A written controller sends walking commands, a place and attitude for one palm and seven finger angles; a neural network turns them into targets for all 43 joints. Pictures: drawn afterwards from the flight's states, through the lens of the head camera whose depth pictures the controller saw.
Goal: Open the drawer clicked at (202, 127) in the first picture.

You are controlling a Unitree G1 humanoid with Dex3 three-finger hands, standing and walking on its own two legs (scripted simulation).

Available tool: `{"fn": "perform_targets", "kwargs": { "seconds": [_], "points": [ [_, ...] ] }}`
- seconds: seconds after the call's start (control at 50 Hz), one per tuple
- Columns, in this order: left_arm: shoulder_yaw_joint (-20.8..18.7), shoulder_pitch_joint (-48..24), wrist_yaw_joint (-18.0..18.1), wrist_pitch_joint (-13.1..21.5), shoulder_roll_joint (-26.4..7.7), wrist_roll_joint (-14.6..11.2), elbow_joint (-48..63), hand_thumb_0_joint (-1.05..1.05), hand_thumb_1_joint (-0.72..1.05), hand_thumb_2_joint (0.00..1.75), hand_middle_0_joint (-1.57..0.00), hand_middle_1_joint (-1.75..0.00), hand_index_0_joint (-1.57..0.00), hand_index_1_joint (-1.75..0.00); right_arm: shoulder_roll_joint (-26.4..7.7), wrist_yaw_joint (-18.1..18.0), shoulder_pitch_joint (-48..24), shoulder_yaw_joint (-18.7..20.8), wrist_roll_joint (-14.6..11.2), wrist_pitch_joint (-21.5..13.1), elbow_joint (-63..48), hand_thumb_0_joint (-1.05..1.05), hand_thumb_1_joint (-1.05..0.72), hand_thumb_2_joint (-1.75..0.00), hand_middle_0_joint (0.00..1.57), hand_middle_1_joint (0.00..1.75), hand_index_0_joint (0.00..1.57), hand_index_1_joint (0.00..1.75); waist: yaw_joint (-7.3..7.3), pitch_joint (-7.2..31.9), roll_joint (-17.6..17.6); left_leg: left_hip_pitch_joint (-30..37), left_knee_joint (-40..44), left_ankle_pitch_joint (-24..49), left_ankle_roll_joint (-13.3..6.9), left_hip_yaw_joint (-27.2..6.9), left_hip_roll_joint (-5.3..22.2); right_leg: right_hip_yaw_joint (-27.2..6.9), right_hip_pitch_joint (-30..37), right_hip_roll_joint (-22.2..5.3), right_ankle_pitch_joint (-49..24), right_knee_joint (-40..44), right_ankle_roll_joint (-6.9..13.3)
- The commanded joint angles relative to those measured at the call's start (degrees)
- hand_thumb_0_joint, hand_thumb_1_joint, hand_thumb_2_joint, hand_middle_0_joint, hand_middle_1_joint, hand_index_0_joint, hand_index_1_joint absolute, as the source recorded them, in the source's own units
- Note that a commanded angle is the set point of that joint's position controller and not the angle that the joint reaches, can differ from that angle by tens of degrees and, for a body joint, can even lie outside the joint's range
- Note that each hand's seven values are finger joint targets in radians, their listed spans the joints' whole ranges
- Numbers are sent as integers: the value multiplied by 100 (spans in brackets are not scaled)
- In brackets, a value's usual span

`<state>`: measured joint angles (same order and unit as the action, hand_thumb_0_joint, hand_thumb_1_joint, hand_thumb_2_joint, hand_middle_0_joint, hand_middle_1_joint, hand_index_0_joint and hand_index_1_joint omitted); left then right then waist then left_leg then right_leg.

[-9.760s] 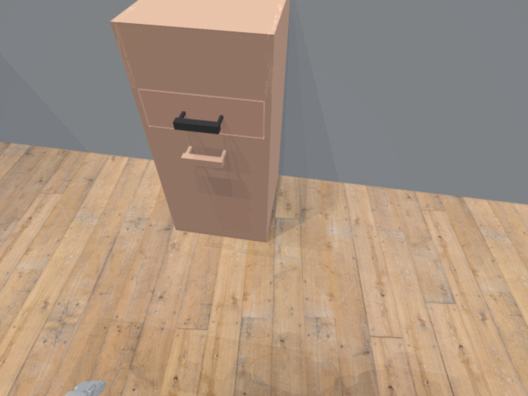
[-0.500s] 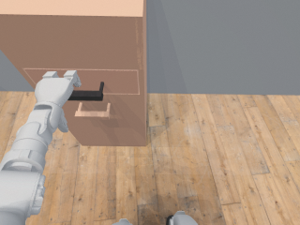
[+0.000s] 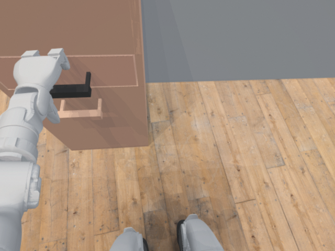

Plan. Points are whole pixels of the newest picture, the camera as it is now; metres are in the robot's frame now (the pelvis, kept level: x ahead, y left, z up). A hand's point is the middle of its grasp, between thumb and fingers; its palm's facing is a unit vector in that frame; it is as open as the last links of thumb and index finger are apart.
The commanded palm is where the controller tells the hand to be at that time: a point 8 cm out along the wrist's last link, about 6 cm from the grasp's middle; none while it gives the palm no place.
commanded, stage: move the hooked fingers above the handle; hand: left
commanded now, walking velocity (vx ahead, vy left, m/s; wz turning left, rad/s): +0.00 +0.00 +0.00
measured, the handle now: (64, 83) +0.57 +0.24 -0.04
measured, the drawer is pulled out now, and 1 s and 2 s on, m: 0.00 0.00 0.00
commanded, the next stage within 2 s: lower the fingers behind the handle in 0.58 s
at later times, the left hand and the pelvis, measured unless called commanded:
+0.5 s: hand (53, 86) +0.51 +0.24 +0.02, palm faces -0.08 -0.05 -1.00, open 13.8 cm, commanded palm +0.51 +0.24 +0.07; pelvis +0.01 +0.00 +0.00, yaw +1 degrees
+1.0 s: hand (55, 92) +0.52 +0.24 -0.01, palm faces -0.10 -0.05 -0.99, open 13.8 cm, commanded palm +0.51 +0.24 +0.05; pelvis +0.00 +0.00 -0.01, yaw +0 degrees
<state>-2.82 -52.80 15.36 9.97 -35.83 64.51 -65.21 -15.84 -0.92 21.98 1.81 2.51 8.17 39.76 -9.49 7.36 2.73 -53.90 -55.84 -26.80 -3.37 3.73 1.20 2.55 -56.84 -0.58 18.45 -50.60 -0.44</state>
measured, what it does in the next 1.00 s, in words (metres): stands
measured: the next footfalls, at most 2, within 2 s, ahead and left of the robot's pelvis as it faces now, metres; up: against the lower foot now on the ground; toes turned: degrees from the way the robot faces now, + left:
none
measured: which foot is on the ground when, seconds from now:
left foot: down 0.00-1.00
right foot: down 0.00-1.00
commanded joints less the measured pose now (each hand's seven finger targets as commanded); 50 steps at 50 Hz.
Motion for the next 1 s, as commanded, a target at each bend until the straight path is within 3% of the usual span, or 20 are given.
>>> {"fn": "perform_targets", "kwargs": {
  "seconds": [0.0,0.02,0.04,0.06,0.1,0.16,0.24,0.32,0.46,0.52,0.56,0.6,0.64,0.7,0.74,0.76,0.82,0.86,0.92,0.98],
  "points": [
    [-493,-2198,209,155,-1785,-119,1340,0,-50,30,-30,-120,-30,-120,-1058,-89,988,390,51,-28,-183,0,-90,-90,20,30,20,30,158,3141,539,1999,527,3093,158,-620,-110,-43,1675,339,-1602,264,272],
    [-651,-2102,223,191,-1951,-131,1427,0,-50,30,-30,-120,-30,-120,-1067,-85,952,380,55,-3,-186,0,-90,-90,20,30,20,30,239,3280,535,2045,505,3251,177,-629,-110,-49,1735,347,-1677,224,280],
    [-554,-2084,245,179,-1834,-141,1390,0,-50,30,-30,-120,-30,-120,-1051,-76,979,385,49,7,-185,0,-90,-90,20,30,20,30,188,3282,496,1998,505,3180,168,-621,-119,-51,1749,346,-1667,246,264],
    [-394,-2111,265,155,-1636,-142,1304,0,-50,30,-30,-120,-30,-120,-1029,-69,968,389,38,5,-149,0,-90,-90,20,30,20,30,119,2969,514,1931,538,3040,167,-610,-108,-28,1609,346,-1566,300,267],
    [-375,-2154,308,101,-1659,-120,1185,0,-50,30,-30,-120,-30,-120,-1055,-65,977,373,20,13,-119,0,-90,-90,20,30,20,30,83,2776,401,1796,588,2728,141,-614,-118,-18,1557,350,-1372,343,268],
    [-331,-2464,336,116,-1685,-99,1343,0,-50,30,-30,-120,-30,-120,-1055,-82,1014,392,20,-5,-99,0,-90,-90,20,30,20,30,24,2983,573,1984,582,2742,152,-636,-124,-25,1510,344,-1342,363,270],
    [-136,-2602,298,141,-1402,-144,1323,0,-50,30,-30,-120,-30,-120,-1017,-101,1058,411,24,-40,-62,0,-90,-90,20,30,20,30,-97,2910,650,2213,559,3013,190,-698,-93,17,1352,349,-1411,378,266],
    [-110,-2527,310,113,-1252,-155,1232,0,-50,30,-30,-120,-30,-120,-995,-68,1023,412,45,-42,-73,0,-90,-90,20,30,20,30,-55,2932,704,2355,529,3222,220,-687,-87,32,1284,369,-1420,384,283],
    [-305,-2143,396,-93,-1490,-88,1059,0,-50,30,-30,-120,-30,-120,-1025,-28,904,344,41,51,-173,0,-90,-90,20,30,20,30,108,2756,505,2052,599,3166,197,-614,-119,23,1612,350,-1588,367,276],
    [-365,-2244,397,-119,-1640,-94,1082,0,-50,30,-30,-120,-30,-120,-1040,-56,836,314,26,66,-228,0,-90,-90,20,30,20,30,82,2711,304,1817,639,2813,132,-550,-156,-28,1802,340,-1574,401,268],
    [-175,-2422,389,-54,-1426,-84,1281,0,-50,30,-30,-120,-30,-120,-999,-67,870,358,24,23,-237,0,-90,-90,20,30,20,30,9,2863,521,2007,623,2849,135,-547,-152,-36,1747,329,-1588,425,259],
    [-385,-2241,345,-26,-1727,-123,1212,0,-50,30,-30,-120,-30,-120,-1026,-92,856,331,22,27,-227,0,-90,-90,20,30,20,30,72,2911,382,1879,612,2804,113,-511,-173,-70,1933,328,-1670,406,253],
    [-217,-2323,297,11,-1546,-151,1078,0,-50,30,-30,-120,-30,-120,-1018,-115,887,333,14,18,-197,0,-90,-90,20,30,20,30,-47,2712,323,1771,602,2671,102,-534,-176,-71,1782,319,-1583,434,242],
    [-81,-2339,261,83,-1379,-132,989,0,-50,30,-30,-120,-30,-120,-1007,-128,921,339,12,-27,-167,0,-90,-90,20,30,20,30,-97,2664,333,1736,557,2533,97,-555,-172,-55,1592,325,-1407,411,251],
    [-205,-2241,231,151,-1531,-125,937,0,-50,30,-30,-120,-30,-120,-1028,-140,951,333,27,-30,-148,0,-90,-90,20,30,20,30,-46,2775,344,1698,477,2625,103,-550,-176,-68,1575,320,-1476,330,250],
    [-82,-2373,230,190,-1382,-112,1025,0,-50,30,-30,-120,-30,-120,-998,-144,961,345,36,-47,-136,0,-90,-90,20,30,20,30,-109,2797,453,1743,440,2698,116,-568,-160,-59,1459,322,-1508,294,253],
    [-231,-2357,254,274,-1518,-113,999,0,-50,30,-30,-120,-30,-120,-1018,-132,988,344,61,-52,-90,0,-90,-90,20,30,20,30,-82,2851,446,1694,330,2808,134,-601,-146,-42,1352,332,-1514,177,268],
    [-192,-2415,318,305,-1452,-91,1097,0,-50,30,-30,-120,-30,-120,-1009,-111,989,357,78,-63,-97,0,-90,-90,20,30,20,30,-79,2942,647,1731,252,2858,155,-623,-138,-30,1180,330,-1469,108,272],
    [-574,-2230,435,303,-1876,-104,1135,0,-50,30,-30,-120,-30,-120,-1056,-80,933,327,111,-37,-99,0,-90,-90,20,30,20,30,89,3145,546,1542,164,2927,148,-595,-158,-46,1367,340,-1600,-32,278],
    [-467,-2304,589,210,-1744,3,1174,0,-50,30,-30,-120,-30,-120,-1044,-44,919,344,122,-25,-75,0,-90,-90,20,30,20,30,34,3177,692,1592,96,3021,194,-644,-115,-2,1167,339,-1558,-111,274]
  ]
}}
